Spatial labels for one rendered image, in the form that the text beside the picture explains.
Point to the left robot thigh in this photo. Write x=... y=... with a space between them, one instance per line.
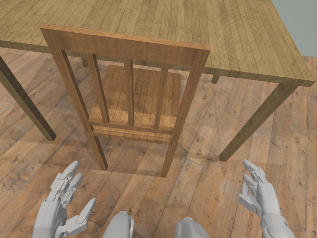
x=121 y=226

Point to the chair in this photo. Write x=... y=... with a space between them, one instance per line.
x=132 y=103

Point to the right robot thigh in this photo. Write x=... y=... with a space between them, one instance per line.
x=190 y=229

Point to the right robot hand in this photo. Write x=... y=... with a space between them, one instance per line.
x=266 y=201

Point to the robot thigh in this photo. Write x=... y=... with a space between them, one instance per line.
x=121 y=226
x=190 y=229

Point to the table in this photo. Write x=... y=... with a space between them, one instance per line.
x=247 y=39

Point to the right robot forearm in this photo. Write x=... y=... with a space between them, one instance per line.
x=275 y=226

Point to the left robot hand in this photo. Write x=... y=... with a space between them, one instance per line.
x=53 y=209

